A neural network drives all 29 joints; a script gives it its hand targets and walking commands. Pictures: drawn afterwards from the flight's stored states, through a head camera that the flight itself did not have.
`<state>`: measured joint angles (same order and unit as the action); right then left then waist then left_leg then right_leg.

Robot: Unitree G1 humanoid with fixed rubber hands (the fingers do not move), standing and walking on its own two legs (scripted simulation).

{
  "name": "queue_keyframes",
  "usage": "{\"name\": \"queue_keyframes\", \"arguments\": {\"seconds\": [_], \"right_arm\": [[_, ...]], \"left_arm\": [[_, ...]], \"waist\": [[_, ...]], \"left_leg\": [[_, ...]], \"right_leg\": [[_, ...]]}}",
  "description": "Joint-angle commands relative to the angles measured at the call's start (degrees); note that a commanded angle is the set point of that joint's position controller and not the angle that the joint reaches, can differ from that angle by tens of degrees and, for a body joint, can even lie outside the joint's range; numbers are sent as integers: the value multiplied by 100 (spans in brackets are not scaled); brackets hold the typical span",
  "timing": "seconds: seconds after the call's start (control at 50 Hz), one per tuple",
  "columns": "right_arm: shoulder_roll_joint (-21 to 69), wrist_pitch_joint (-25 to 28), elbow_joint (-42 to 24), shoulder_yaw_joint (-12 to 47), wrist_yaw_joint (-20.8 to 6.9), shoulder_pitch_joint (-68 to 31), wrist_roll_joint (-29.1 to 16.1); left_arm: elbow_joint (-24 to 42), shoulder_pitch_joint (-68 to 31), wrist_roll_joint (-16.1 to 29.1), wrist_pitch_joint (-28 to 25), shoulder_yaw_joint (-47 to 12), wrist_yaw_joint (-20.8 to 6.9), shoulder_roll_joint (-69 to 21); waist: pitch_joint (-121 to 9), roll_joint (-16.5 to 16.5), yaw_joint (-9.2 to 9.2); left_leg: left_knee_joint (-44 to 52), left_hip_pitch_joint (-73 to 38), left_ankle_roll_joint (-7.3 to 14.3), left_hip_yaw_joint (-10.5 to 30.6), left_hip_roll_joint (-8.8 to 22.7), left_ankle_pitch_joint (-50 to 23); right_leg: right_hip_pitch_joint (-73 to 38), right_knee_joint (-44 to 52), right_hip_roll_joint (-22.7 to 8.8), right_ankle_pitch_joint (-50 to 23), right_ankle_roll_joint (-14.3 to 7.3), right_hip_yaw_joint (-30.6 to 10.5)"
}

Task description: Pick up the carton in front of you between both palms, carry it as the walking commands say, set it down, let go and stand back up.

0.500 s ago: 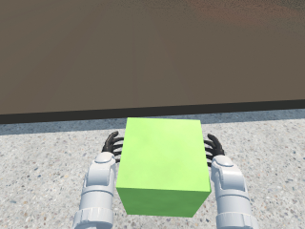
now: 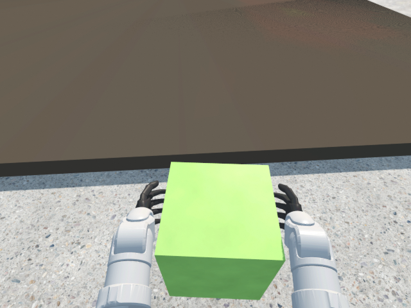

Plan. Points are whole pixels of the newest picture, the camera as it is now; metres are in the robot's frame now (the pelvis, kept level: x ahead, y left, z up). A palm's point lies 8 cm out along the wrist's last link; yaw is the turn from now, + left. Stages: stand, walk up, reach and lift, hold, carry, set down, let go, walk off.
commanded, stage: hold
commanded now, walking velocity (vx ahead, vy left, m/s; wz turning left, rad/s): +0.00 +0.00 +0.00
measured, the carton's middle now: (216, 233) +0.29 +0.00 -0.03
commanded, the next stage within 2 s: carry in 0.68 s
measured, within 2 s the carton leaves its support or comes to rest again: neither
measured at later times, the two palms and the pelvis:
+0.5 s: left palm (144, 213) +0.28 +0.15 +0.04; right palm (292, 218) +0.28 -0.15 +0.04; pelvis +0.00 +0.00 +0.00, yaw +0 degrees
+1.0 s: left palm (134, 184) +0.33 +0.18 +0.08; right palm (275, 180) +0.35 -0.12 +0.08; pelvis +0.07 +0.01 -0.01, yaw +3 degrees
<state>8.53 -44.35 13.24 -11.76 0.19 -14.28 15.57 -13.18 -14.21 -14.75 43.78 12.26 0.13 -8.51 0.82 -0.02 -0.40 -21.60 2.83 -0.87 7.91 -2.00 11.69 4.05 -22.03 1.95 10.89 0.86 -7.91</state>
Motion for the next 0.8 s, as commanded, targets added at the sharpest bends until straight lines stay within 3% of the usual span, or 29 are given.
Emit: {"name": "queue_keyframes", "arguments": {"seconds": [0.0, 0.04, 0.06, 0.1, 0.12, 0.14, 0.16, 0.18, 0.24, 0.26, 0.28, 0.3, 0.36, 0.38, 0.42, 0.44, 0.46, 0.48, 0.56, 0.58, 0.6, 0.62, 0.64, 0.66, 0.7, 0.72, 0.74, 0.76, 0.78], "right_arm": [[5534, 282, -368, 3237, -1443, -2933, -1670], [5613, 274, -585, 3416, -1441, -3458, -1745], [5362, 212, -186, 3082, -1426, -3242, -1610], [5465, 242, -108, 3094, -1444, -3430, -1644], [5607, 273, -173, 3080, -1431, -3340, -1619], [5676, 256, 63, 3118, -1433, -3318, -1662], [5568, 278, -372, 3226, -1424, -3304, -1649], [5485, 186, 38, 3046, -1444, -3396, -1551], [5509, 240, -17, 2992, -1457, -3329, -1561], [5467, 188, 120, 2911, -1404, -3243, -1529], [5403, 275, -79, 2918, -1438, -3375, -1462], [5443, 201, 205, 2922, -1461, -3170, -1431], [5530, 261, -43, 3032, -1515, -3317, -1586], [5349, 297, 136, 2966, -1480, -3307, -1450], [5503, 288, -176, 3143, -1468, -2986, -1636], [5427, 319, -317, 3116, -1480, -3241, -1641], [5378, 316, -369, 3271, -1448, -3541, -1676], [5319, 318, -564, 3305, -1443, -3472, -1645], [5332, 314, -326, 3119, -1439, -2940, -1573], [5367, 297, -469, 3208, -1447, -2861, -1585], [5351, 255, -303, 3105, -1410, -2666, -1560], [5397, 279, -588, 3305, -1407, -2805, -1589], [5351, 281, -363, 3167, -1397, -2954, -1533], [5261, 264, -595, 3227, -1371, -3220, -1631], [5190, 127, -372, 3196, -1332, -2964, -1662], [5413, 130, -490, 3361, -1314, -3221, -1793], [5354, 114, -1198, 3751, -1268, -3472, -2013], [5514, -9, -1230, 3884, -1218, -3481, -2083], [5602, -48, -1618, 4137, -1186, -3305, -2297]], "left_arm": [[298, -2915, 1572, -209, -3185, -1471, -5382], [33, -3124, 1369, -212, -3037, -1477, -5452], [-92, -3123, 1394, -165, -2923, -1459, -5378], [125, -3445, 1362, -237, -2934, -1466, -5247], [-231, -3076, 1216, -142, -2843, -1473, -5273], [-96, -3230, 1383, -256, -2992, -1453, -5349], [-116, -2805, 1385, -237, -3078, -1454, -5414], [109, -3279, 1431, -240, -3111, -1454, -5375], [-331, -3369, 1422, -226, -2889, -1514, -5416], [-163, -3410, 1544, -280, -3057, -1569, -5473], [79, -3525, 1530, -280, -3203, -1546, -5531], [-154, -3392, 1383, -188, -2984, -1510, -5602], [-50, -3449, 1401, -218, -2867, -1519, -5350], [-107, -3517, 1453, -246, -3077, -1530, -5550], [302, -3165, 1504, -263, -3145, -1478, -5504], [-92, -2760, 1403, -230, -3059, -1464, -5378], [-162, -3052, 1452, -282, -2944, -1471, -5448], [-203, -2978, 1462, -244, -3022, -1424, -5577], [-21, -2962, 1470, -171, -3124, -1434, -5457], [491, -2986, 1611, -238, -3295, -1429, -5439], [227, -2858, 1620, -182, -3240, -1447, -5415], [275, -2808, 1603, -221, -3252, -1437, -5451], [23, -2955, 1495, -193, -3136, -1440, -5493], [438, -3118, 1484, -210, -3165, -1388, -5315], [503, -3119, 1689, -120, -3274, -1318, -5211], [839, -3227, 1632, -101, -3347, -1270, -5201], [910, -3193, 1819, -31, -3571, -1256, -5460], [1056, -3066, 1866, 78, -3582, -1231, -5386], [1677, -3384, 2172, 127, -4046, -1181, -5486]], "waist": [[-1418, -82, -99], [-1466, -54, -198], [-1105, -142, 42], [-1279, 72, -185], [-1114, 202, -10], [-1417, -168, -139], [-1365, -96, -89], [-1304, -191, -211], [-1144, 96, 48], [-1110, -75, 118], [-1114, 251, 241], [-958, 94, -7], [-1360, 131, -71], [-1318, 54, 125], [-1441, 113, -81], [-1511, -157, -58], [-1273, -153, -242], [-1331, -12, -17], [-1218, 141, 34], [-1500, -151, 36], [-1637, -99, 49], [-1525, 24, -32], [-1395, 212, 125], [-1267, 347, 59], [-1127, 112, 29], [-1075, 295, 59], [-1010, 258, 55], [-1010, 79, 22], [-1410, 114, 23]], "left_leg": [[298, -168, 54, -378, -371, -906], [341, -54, 71, -483, -388, -689], [321, -200, 95, -454, -349, -532], [391, -123, 75, -529, -329, -295], [369, 124, 68, -531, -375, -168], [370, 31, 130, -353, -270, -470], [342, 143, 95, -458, -363, -538], [413, -81, 127, -425, -280, -571], [339, 103, 59, -609, -340, 1], [408, 116, 91, -482, -292, -126], [329, -42, 3, -501, -291, -85], [440, 166, -1, -432, -312, -326], [423, -298, 32, -463, -296, -330], [348, -69, -23, -468, -367, -610], [410, -116, -11, -458, -338, -724], [353, -65, 5, -398, -267, -936], [267, 88, 57, -404, -297, -769], [416, -42, 39, -402, -296, -922], [431, -179, -13, -415, -332, -842], [405, -385, -11, -456, -373, -1118], [397, -629, -4, -351, -299, -1369], [362, -404, 28, -344, -302, -1121], [411, -203, -49, -424, -365, -843], [-92, 579, 36, -332, 591, -41], [213, 1298, 194, 70, 531, 2460], [446, 1546, 346, 395, 580, 3350], [432, 1587, 421, 479, 714, 3400], [202, 1749, 380, 345, 730, 2892], [18, 1593, 333, 137, 597, 2446]], "right_leg": [[-338, 327, 322, -816, -7, 434], [-442, 300, 336, -771, 78, 402], [-7, 397, 264, -408, 34, 425], [-94, 359, 283, -359, 33, 419], [-293, 341, 274, -398, 4, 320], [-512, 248, 278, -596, 55, 412], [-670, 288, 311, -553, 65, 424], [-270, 347, 327, -431, 72, 505], [-338, 433, 268, 88, 33, 415], [-367, 449, 328, -60, 36, 467], [-76, 342, 295, -63, -70, 443], [-304, 391, 301, -343, -81, 467], [-210, 377, 348, -255, -17, 508], [-389, 482, 337, -516, -62, 446], [-459, 433, 250, -714, -37, 406], [-503, 337, 339, -903, 0, 440], [-551, 316, 279, -603, -7, 431], [-518, 206, 375, -945, 23, 467], [-336, 364, 353, -922, -55, 409], [-354, 412, 410, -1095, 3, 502], [-385, 405, 396, -1084, -6, 488], [-294, 373, 383, -950, -7, 447], [-475, 390, 380, -832, -50, 374], [255, -83, -605, 121, -77, 312], [719, 25, -555, 2310, -165, 113], [824, -539, -183, 2403, -66, 556], [1069, -539, -287, 2464, -28, 539], [978, -482, -391, 2088, -88, 565], [916, -488, -407, 1919, -162, 499]]}}
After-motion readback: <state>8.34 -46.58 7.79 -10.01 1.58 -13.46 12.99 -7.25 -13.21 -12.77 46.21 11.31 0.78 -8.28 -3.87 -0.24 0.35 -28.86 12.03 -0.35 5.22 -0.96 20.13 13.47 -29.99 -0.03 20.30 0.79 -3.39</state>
